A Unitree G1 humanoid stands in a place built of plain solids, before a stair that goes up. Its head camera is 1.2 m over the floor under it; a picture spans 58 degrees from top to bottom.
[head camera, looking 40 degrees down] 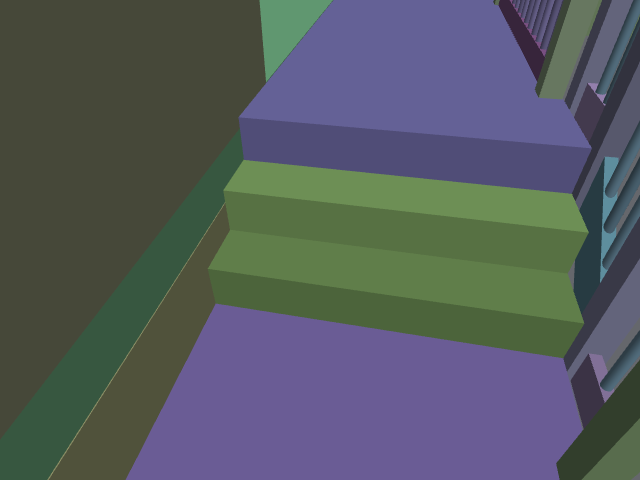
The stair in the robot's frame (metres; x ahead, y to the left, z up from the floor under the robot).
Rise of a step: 0.18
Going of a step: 0.22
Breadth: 1.20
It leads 11 degrees to the right of straight ahead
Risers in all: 3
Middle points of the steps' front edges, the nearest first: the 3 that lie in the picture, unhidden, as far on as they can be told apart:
0.95 -0.20 0.18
1.16 -0.25 0.35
1.38 -0.29 0.53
